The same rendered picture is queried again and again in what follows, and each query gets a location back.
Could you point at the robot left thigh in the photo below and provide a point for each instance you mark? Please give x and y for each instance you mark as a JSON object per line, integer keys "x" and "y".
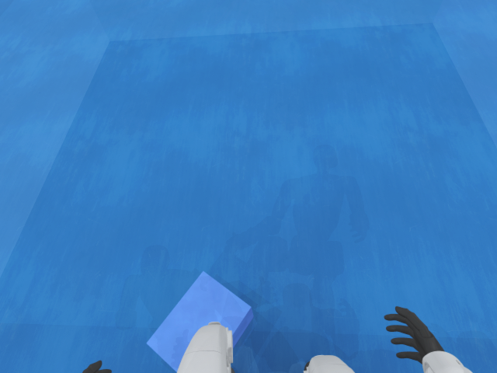
{"x": 209, "y": 351}

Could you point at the robot right thigh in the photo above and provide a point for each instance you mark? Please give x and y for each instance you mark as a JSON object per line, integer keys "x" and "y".
{"x": 327, "y": 364}

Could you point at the carton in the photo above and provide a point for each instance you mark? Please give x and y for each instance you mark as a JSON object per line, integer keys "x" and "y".
{"x": 206, "y": 301}

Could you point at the robot right hand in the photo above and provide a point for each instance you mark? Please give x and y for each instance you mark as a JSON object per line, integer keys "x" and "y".
{"x": 423, "y": 340}

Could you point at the robot thigh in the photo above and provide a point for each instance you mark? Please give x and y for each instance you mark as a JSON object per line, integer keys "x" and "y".
{"x": 327, "y": 364}
{"x": 209, "y": 351}

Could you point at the robot right forearm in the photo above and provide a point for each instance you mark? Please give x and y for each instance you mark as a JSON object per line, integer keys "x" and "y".
{"x": 442, "y": 362}

